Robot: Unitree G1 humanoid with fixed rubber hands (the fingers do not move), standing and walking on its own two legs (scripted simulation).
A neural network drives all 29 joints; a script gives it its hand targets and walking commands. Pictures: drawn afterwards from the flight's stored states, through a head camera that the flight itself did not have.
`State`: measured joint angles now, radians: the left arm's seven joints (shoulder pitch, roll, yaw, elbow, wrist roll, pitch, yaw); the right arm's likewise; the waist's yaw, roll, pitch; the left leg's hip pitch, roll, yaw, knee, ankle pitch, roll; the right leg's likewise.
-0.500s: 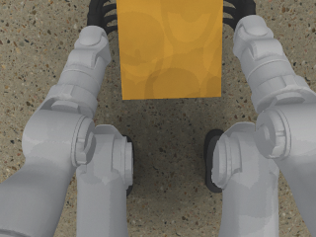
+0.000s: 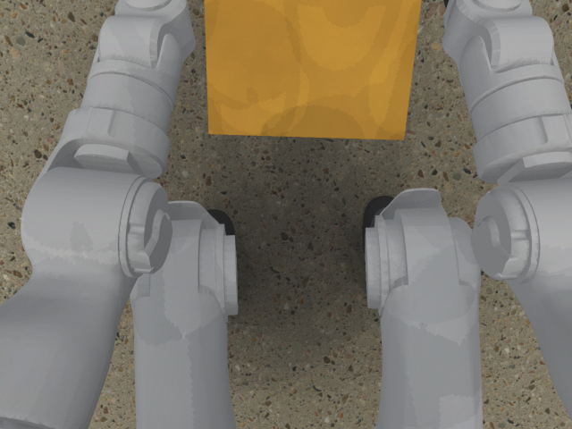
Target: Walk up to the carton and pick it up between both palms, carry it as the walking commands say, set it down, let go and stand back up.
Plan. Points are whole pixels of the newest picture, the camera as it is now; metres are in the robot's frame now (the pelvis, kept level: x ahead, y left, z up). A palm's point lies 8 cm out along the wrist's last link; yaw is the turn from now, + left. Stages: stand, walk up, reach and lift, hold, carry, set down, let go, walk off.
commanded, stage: reach and lift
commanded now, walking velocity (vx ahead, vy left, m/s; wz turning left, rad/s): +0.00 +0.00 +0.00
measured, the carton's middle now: (306, 24) +0.53 -0.03 -0.22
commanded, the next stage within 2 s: none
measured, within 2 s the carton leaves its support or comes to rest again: neither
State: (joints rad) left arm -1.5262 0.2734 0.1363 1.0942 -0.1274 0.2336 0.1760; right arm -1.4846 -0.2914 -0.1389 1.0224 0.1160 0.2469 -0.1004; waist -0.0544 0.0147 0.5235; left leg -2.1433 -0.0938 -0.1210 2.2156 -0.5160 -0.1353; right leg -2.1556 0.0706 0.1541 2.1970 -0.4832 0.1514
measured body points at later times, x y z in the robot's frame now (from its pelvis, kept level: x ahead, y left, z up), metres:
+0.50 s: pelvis +0.01 +0.00 +0.03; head +0.36 -0.02 +0.30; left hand +0.57 +0.11 -0.11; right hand +0.56 -0.17 -0.10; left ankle +0.14 +0.15 -0.32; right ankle +0.15 -0.16 -0.32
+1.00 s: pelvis -0.02 +0.00 +0.06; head +0.30 +0.00 +0.36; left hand +0.54 +0.13 -0.03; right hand +0.53 -0.16 -0.04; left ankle +0.14 +0.15 -0.32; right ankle +0.15 -0.16 -0.32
